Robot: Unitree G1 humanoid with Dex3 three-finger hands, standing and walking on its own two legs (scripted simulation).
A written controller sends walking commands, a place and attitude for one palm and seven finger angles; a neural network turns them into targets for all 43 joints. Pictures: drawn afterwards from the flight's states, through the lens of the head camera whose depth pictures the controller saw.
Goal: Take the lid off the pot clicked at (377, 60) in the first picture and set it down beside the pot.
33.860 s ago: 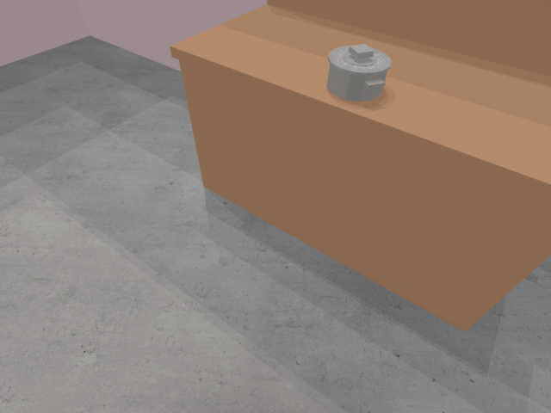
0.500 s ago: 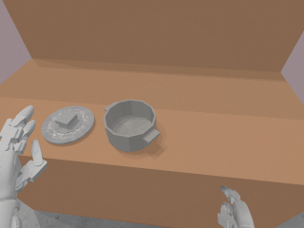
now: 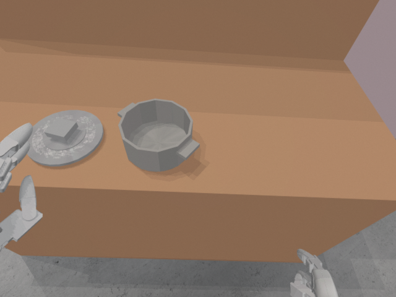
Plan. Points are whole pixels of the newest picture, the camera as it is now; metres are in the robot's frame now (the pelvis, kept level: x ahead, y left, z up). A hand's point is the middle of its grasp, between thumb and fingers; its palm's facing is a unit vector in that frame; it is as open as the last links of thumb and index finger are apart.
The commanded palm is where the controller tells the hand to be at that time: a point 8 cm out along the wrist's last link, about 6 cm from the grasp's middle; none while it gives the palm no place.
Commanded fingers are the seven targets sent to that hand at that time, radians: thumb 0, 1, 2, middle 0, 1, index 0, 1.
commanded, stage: step back with the hand held close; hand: left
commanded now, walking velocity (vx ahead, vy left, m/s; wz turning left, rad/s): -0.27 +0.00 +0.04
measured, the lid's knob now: (61, 129) +0.47 +0.37 +0.01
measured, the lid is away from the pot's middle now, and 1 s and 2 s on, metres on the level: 0.24 0.24 0.24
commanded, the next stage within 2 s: stop stepping back and stand still in 1.04 s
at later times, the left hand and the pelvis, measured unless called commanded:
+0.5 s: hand (9, 249) +0.15 +0.23 +0.18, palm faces +0.37 -0.82 -0.44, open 7.4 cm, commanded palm +0.08 +0.28 +0.20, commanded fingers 0.00 0.90 0.90 -0.20 -0.30 -0.20 -0.30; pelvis -0.05 +0.00 -0.01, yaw +0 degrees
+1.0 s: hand out of the picture +0.08 +0.22 +0.19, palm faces +0.35 -0.85 -0.39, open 7.4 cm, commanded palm +0.02 +0.26 +0.20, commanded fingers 0.00 0.90 0.90 -0.20 -0.30 -0.20 -0.30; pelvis -0.12 -0.01 -0.01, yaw -3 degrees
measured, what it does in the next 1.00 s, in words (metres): walks backwards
